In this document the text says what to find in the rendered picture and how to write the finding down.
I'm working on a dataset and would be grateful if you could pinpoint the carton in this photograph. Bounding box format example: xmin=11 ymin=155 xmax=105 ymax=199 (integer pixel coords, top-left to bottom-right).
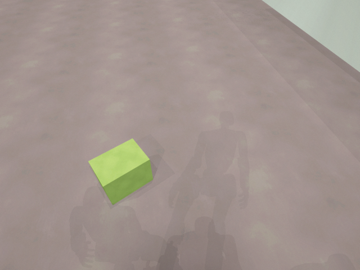
xmin=88 ymin=139 xmax=153 ymax=205

